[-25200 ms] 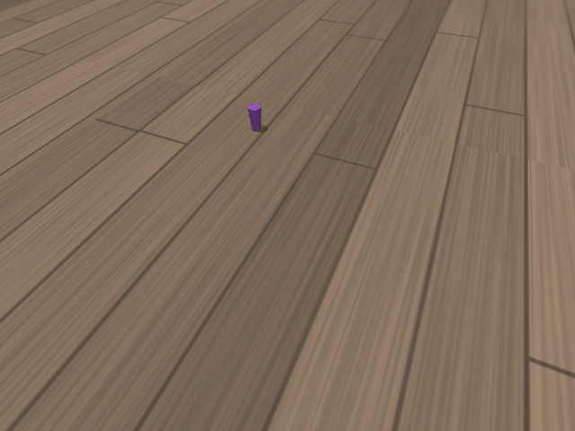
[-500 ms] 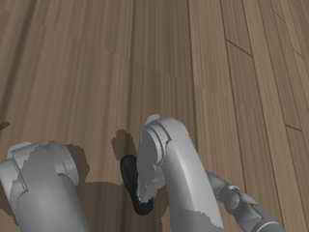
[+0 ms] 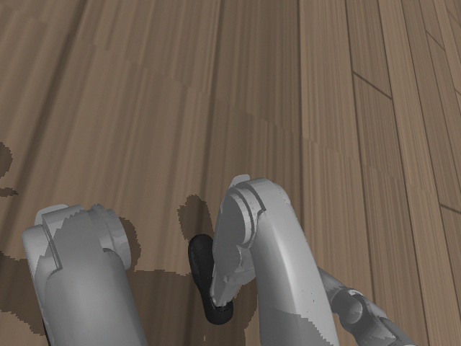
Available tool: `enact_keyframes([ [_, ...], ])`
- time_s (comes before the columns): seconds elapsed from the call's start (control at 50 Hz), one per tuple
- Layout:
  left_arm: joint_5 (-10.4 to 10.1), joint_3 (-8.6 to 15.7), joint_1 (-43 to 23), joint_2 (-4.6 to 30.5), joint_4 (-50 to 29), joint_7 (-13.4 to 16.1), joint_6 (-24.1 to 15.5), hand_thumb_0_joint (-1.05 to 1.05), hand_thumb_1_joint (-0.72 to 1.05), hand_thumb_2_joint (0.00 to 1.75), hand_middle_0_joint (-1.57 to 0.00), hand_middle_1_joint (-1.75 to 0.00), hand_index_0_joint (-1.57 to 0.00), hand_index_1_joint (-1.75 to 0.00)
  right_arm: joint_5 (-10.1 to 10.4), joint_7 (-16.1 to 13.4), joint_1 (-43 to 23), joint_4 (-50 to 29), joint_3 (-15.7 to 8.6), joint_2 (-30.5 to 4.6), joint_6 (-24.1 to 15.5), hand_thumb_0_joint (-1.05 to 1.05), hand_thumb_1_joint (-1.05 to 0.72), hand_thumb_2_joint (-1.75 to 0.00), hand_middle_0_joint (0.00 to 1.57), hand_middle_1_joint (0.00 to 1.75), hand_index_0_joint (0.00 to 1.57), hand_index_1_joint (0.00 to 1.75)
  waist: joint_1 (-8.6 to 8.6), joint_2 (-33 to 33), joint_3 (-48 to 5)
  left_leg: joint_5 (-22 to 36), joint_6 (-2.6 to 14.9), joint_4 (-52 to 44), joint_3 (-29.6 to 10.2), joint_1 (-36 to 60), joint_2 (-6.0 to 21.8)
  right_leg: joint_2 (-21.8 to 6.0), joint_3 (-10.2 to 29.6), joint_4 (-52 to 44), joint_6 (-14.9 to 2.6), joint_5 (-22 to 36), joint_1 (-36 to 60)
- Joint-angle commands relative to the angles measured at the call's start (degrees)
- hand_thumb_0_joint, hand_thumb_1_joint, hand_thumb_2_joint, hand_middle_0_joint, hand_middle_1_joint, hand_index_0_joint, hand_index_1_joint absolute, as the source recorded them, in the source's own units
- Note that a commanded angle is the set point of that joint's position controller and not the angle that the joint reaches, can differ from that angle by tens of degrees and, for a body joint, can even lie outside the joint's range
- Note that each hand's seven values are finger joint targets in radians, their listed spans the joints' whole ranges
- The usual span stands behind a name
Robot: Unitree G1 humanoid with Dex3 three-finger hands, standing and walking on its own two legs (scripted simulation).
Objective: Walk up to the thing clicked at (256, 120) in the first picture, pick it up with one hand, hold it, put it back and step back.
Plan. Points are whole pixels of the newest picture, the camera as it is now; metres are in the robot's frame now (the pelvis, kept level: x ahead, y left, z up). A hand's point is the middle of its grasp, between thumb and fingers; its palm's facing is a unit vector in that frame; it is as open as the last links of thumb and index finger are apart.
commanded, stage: withdraw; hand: left
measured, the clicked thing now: out of the picture +0.42 +0.31 -0.21
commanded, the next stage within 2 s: rise in 0.06 s
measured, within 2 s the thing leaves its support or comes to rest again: rests again in 0.18 s
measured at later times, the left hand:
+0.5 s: hand out of the picture +0.35 +0.43 -0.02, palm faces +0.46 -0.80 -0.39, open 17.3 cm
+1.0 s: hand out of the picture +0.25 +0.30 +0.17, palm faces +0.36 -0.82 -0.44, open 17.6 cm
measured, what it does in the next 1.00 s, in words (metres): rises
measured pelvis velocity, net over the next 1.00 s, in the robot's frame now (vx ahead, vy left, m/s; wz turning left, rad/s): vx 0.05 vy -0.03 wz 0.25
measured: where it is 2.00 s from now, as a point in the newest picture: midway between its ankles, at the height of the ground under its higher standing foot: (157, 326)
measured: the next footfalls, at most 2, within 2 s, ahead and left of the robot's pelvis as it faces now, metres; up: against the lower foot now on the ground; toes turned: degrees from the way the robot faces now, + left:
none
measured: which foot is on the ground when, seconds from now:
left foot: down 0.00-1.00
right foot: down 0.00-1.00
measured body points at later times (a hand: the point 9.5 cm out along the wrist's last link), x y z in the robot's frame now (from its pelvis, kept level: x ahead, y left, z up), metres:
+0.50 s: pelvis +0.01 -0.01 +0.05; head +0.19 +0.12 +0.45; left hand +0.32 +0.47 +0.00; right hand +0.19 -0.25 -0.04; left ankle +0.08 +0.12 -0.26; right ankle +0.15 -0.14 -0.25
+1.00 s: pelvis +0.05 -0.03 +0.27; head +0.19 +0.03 +0.69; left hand +0.23 +0.35 +0.20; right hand +0.30 -0.23 +0.16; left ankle +0.07 +0.12 -0.25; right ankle +0.14 -0.15 -0.25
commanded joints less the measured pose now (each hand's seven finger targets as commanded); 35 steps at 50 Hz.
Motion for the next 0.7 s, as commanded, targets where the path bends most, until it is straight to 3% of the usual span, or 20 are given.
enact_keyframes([
  [0.0, -2.32, -5.07, -8.93, 6.14, -16.51, -3.72, 1.64, 0.00, -0.61, 0.02, -0.08, -0.04, -0.08, -0.04, 2.37, -1.32, 4.46, -0.26, -11.17, -20.13, 0.80, 0.00, -0.92, -0.90, 0.20, 0.30, 0.20, 0.30, -2.99, 42.24, -38.24, 12.05, -1.92, -25.17, 8.41, 28.63, 3.49, 0.69, -6.36, -7.34, -4.66, 10.79, 9.49],
  [0.02, -3.02, -6.28, -8.12, 4.28, -15.93, -4.70, 3.37, 0.00, -0.61, 0.02, -0.08, -0.04, -0.08, -0.04, 3.16, -1.50, 5.61, 0.19, -11.56, -19.63, 0.71, 0.00, -0.92, -0.90, 0.20, 0.30, 0.20, 0.30, -3.61, 39.64, -37.28, 10.38, -1.29, -24.85, 8.80, 26.09, 3.27, 0.76, -6.09, -8.48, -4.50, 10.22, 9.91],
  [0.08, -5.31, -5.64, -9.45, 4.47, -17.95, -7.27, 6.79, 0.00, -0.61, 0.00, -0.06, -0.03, -0.08, -0.01, 5.64, -2.10, 6.45, 0.40, -12.99, -18.94, 0.53, 0.00, -0.91, -0.90, 0.20, 0.30, 0.20, 0.30, -2.54, 34.15, -35.58, 5.73, 0.16, -24.86, 9.48, 20.51, 2.65, 0.29, -5.06, -9.84, -4.29, 7.29, 8.66],
  [0.12, -6.49, -5.40, -8.49, 2.60, -15.23, -8.66, 8.35, 0.00, -0.61, 0.00, -0.06, -0.04, -0.09, -0.01, 6.69, -2.29, 7.64, 0.31, -13.50, -18.37, 0.29, 0.00, -0.89, -0.89, 0.20, 0.30, 0.20, 0.30, -2.71, 30.60, -35.24, 4.75, 0.58, -24.97, 9.28, 19.29, 2.49, 0.16, -4.99, -10.15, -4.18, 6.41, 8.50],
  [0.16, -6.65, -5.58, -9.52, 2.00, -13.15, -9.58, 9.14, 0.00, -0.53, 0.04, -0.05, -0.02, -0.04, -0.02, 7.38, -2.49, 6.94, -0.39, -13.97, -18.03, -0.03, 0.00, -0.80, -0.88, 0.20, 0.30, 0.20, 0.30, -2.45, 28.70, -34.71, 3.15, 0.82, -25.26, 9.22, 18.49, 2.32, -0.13, -4.75, -10.41, -4.25, 4.92, 6.98],
  [0.18, 2.70, -1.12, -12.73, 17.43, -17.70, -7.22, 12.17, 0.00, -0.50, 0.03, -0.07, -0.06, -0.08, -0.05, 9.35, -2.94, 9.73, 2.39, -18.19, -17.04, 0.85, 0.00, -0.88, -0.91, 0.20, 0.30, 0.20, 0.30, 3.29, 37.07, -43.31, 6.48, 0.39, -28.18, 11.75, 26.82, 2.19, -0.77, -2.91, -11.04, -5.01, 5.06, 6.42],
  [0.2, 2.29, -1.33, -12.28, 14.35, -17.21, -6.88, 14.48, 0.00, -0.50, 0.03, -0.07, -0.07, -0.08, -0.05, 9.86, -2.94, 9.73, 0.13, -18.62, -16.69, 1.45, 0.00, -0.93, -0.91, 0.20, 0.30, 0.20, 0.30, 2.75, 40.28, -48.19, 8.48, -0.12, -29.79, 11.48, 30.24, 2.55, -0.95, -2.66, -10.83, -5.15, 5.93, 6.80],
  [0.22, 2.75, -3.57, -13.70, 10.42, -17.62, -6.82, 15.97, 0.00, -0.50, 0.03, -0.07, -0.07, -0.08, -0.05, 10.17, -2.61, 10.72, 0.29, -19.07, -16.08, 1.93, 0.00, -0.93, -0.91, 0.20, 0.30, 0.20, 0.30, 1.76, 40.45, -47.35, 8.27, -0.27, -30.11, 11.84, 30.13, 2.58, -1.00, -2.39, -10.80, -5.25, 5.68, 5.47],
  [0.24, 3.41, -3.21, -13.78, 10.41, -18.44, -6.58, 17.28, 0.00, -0.52, 0.03, -0.08, -0.09, -0.09, -0.07, 10.58, -2.44, 11.36, 0.44, -19.48, -15.38, 2.19, 0.00, -0.95, -0.92, 0.20, 0.30, 0.20, 0.30, 2.25, 39.86, -46.04, 7.30, -0.14, -30.78, 12.41, 29.11, 2.42, -1.00, -2.26, -11.05, -5.53, 4.78, 4.39],
  [0.28, 4.74, -1.04, -10.37, 12.91, -17.74, -5.48, 20.97, 0.00, -0.52, 0.02, -0.08, -0.08, -0.10, -0.06, 11.63, -2.82, 12.28, 0.75, -20.74, -15.12, 2.43, 0.00, -0.97, -0.92, 0.20, 0.30, 0.20, 0.30, 3.98, 39.71, -47.26, 8.43, 0.07, -31.47, 13.76, 29.20, 2.04, -1.31, -1.22, -11.77, -5.58, 4.99, 5.41],
  [0.32, 6.23, 1.64, -12.71, 19.83, -26.02, -4.79, 23.54, 0.00, -0.45, 0.11, -0.06, -0.07, -0.06, -0.07, 12.46, -3.10, 13.40, 0.45, -22.04, -14.11, 3.06, 0.00, -0.90, -0.90, 0.20, 0.30, 0.20, 0.30, 6.13, 40.14, -51.82, 8.03, 0.75, -31.82, 15.73, 29.29, 1.64, -1.40, 0.60, -13.48, -5.70, 4.07, 7.30],
  [0.4, 6.82, -2.34, -2.67, 9.30, -26.25, -4.38, 31.15, 0.00, -0.56, 0.05, -0.05, -0.05, -0.05, -0.05, 14.78, -3.50, 15.02, 0.28, -25.51, -12.39, 3.45, 0.00, -0.90, -0.90, 0.20, 0.30, 0.20, 0.30, 7.18, 37.17, -52.07, 7.53, 0.99, -35.74, 16.85, 30.61, 1.38, -1.55, 1.56, -16.10, -5.91, 3.41, 5.66],
  [0.46, 6.96, -5.17, 2.09, 5.16, -32.08, -3.83, 36.34, 0.00, -0.58, 0.04, -0.05, -0.05, -0.05, -0.05, 16.77, -3.97, 15.74, -0.86, -28.19, -11.24, 3.68, 0.00, -0.90, -0.90, 0.20, 0.30, 0.20, 0.30, 8.62, 34.30, -54.44, 7.17, 1.44, -39.14, 17.28, 32.11, 1.11, -2.12, 2.88, -19.10, -6.10, 2.88, 5.95],
  [0.52, 6.21, -9.79, 7.79, -1.65, -36.20, -3.27, 41.60, 0.00, -0.61, 0.00, -0.04, -0.04, -0.04, -0.04, 18.54, -4.66, 16.43, -2.49, -30.15, -10.68, 3.73, 0.00, -0.90, -0.90, 0.20, 0.30, 0.20, 0.30, 7.39, 27.52, -53.98, 4.00, 2.27, -42.35, 17.10, 32.25, 0.93, -2.26, 3.52, -24.73, -5.56, 0.90, 9.51],
  [0.58, 5.57, -9.57, 11.91, 0.29, -48.00, -1.85, 45.58, 0.00, -0.61, 0.02, -0.04, -0.04, -0.05, -0.04, 19.85, -5.88, 16.55, -4.36, -31.11, -9.99, 3.63, 0.00, -0.90, -0.90, 0.20, 0.30, 0.20, 0.30, 9.89, 25.04, -58.09, 4.23, 2.64, -46.52, 17.66, 35.73, 0.81, -2.51, 4.90, -29.46, -5.36, 0.72, 15.24],
  [0.62, 5.17, -10.46, 14.55, -0.17, -55.22, -0.88, 48.07, 0.00, -0.60, 0.03, -0.05, -0.04, -0.05, -0.04, 20.61, -6.86, 16.25, -5.88, -31.39, -9.46, 3.55, 0.00, -0.90, -0.90, 0.20, 0.30, 0.20, 0.30, 10.71, 26.17, -59.53, 3.39, 2.57, -50.46, 17.24, 39.86, 1.09, -2.63, 5.39, -31.82, -5.37, 0.69, 17.82],
  [0.64, 4.85, -10.98, 20.30, -2.51, -52.97, -0.40, 49.75, 0.00, -0.60, 0.02, -0.05, -0.04, -0.05, -0.04, 21.22, -7.50, 15.92, -6.96, -31.32, -8.94, 3.37, 0.00, -0.90, -0.90, 0.20, 0.30, 0.20, 0.30, 10.70, 24.03, -58.35, 2.73, 2.61, -52.33, 16.98, 40.42, 1.09, -2.74, 5.44, -33.42, -5.26, 0.21, 19.44],
  [0.68, 4.52, -10.10, 19.63, -0.67, -59.35, 0.96, 51.46, 0.00, -0.59, 0.03, -0.05, -0.05, -0.05, -0.05, 21.50, -8.80, 15.80, -7.81, -31.06, -7.69, 3.13, 0.00, -0.90, -0.90, 0.20, 0.30, 0.20, 0.30, 10.89, 23.25, -59.18, 3.11, 3.00, -54.24, 18.43, 41.47, 0.92, -2.91, 6.62, -37.43, -5.06, 0.37, 25.30],
])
